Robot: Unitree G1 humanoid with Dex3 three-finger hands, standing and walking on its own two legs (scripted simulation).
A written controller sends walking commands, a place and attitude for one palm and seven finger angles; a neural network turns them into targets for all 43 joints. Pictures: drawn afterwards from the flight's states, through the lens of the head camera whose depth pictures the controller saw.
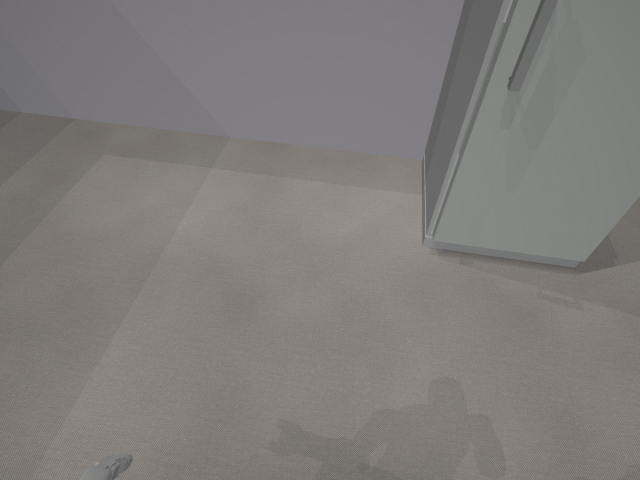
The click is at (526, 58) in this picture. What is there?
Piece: fridge door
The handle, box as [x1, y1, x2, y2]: [507, 0, 557, 91]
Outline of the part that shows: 557,0 541,0 513,72 509,77 509,82 507,85 509,90 519,90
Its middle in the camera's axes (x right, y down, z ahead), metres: +0.51 -0.50 +0.92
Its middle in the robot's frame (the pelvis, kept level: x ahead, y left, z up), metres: +1.06 -0.46 +0.13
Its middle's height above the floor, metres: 0.90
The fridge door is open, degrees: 0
